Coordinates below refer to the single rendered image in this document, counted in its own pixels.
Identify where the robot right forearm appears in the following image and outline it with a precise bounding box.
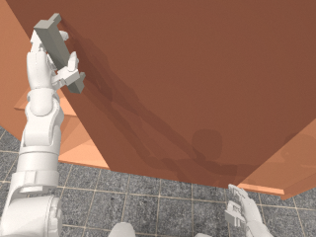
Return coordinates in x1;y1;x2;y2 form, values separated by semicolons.
244;221;274;237

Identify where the wardrobe door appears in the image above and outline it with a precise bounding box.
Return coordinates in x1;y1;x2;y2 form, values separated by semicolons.
241;119;316;190
6;0;316;189

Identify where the robot left upper arm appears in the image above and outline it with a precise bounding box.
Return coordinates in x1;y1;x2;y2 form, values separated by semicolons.
0;196;63;237

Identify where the handle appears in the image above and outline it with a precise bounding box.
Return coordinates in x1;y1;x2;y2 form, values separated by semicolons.
34;13;86;94

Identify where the robot right hand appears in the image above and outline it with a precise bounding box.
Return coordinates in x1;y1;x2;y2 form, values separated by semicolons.
224;184;263;232

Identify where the left robot thigh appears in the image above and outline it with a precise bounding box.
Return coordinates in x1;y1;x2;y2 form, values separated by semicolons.
108;222;136;237

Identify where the robot left forearm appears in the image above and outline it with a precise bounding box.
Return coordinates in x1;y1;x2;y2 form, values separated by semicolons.
0;88;64;236

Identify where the robot left hand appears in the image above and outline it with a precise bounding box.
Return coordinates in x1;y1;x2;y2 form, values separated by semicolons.
27;30;80;92

